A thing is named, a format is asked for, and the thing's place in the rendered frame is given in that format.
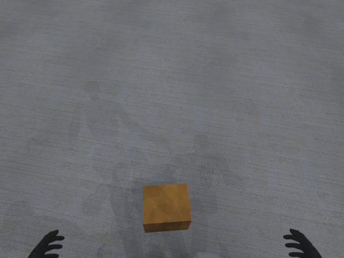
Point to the robot left hand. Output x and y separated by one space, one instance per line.
42 247

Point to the robot right hand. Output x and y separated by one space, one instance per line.
309 251

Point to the carton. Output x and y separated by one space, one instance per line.
166 208

